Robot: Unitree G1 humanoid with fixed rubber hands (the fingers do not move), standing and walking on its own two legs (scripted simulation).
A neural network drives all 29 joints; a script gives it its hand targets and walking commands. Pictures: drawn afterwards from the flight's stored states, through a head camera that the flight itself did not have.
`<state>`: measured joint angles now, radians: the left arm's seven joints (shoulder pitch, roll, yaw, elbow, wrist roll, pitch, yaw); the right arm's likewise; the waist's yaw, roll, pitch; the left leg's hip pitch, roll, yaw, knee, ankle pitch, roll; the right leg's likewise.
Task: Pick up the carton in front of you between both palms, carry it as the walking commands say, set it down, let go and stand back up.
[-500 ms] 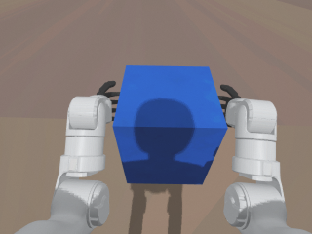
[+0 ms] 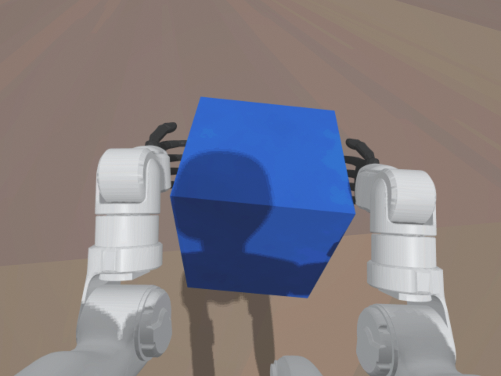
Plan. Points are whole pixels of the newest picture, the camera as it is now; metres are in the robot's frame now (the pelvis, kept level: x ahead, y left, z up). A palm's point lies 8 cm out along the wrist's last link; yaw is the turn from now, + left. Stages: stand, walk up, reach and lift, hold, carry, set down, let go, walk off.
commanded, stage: carry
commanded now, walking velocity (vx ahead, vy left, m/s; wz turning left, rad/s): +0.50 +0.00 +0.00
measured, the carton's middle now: (257, 203) +0.38 -0.02 +0.06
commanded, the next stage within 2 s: none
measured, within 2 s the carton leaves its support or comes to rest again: neither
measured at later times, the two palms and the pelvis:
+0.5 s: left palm (169, 51) +0.64 +0.13 +0.18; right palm (323, 48) +0.67 -0.16 +0.18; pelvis +0.28 -0.05 +0.03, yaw +1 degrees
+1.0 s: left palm out of the picture +0.96 +0.10 +0.22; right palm out of the picture +0.94 -0.19 +0.22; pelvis +0.58 -0.03 +0.05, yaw +0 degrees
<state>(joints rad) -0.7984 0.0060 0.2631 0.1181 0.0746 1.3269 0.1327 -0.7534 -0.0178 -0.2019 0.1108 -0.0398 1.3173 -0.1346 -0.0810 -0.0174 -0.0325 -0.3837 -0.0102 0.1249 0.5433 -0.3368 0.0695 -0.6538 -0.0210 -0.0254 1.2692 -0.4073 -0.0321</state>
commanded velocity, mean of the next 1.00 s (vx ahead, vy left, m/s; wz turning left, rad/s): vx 0.50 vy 0.00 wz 0.00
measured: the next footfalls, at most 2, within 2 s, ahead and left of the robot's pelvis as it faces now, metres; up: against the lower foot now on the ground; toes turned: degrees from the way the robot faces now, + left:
right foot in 0.22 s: +0.31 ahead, -0.13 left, +0.02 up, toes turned -5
left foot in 0.64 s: +0.55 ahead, +0.08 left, +0.04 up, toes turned +6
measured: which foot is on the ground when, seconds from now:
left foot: down 0.00-0.24, up 0.26-0.62, down 0.64-1.00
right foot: up 0.00-0.20, down 0.22-0.66, up 0.68-1.00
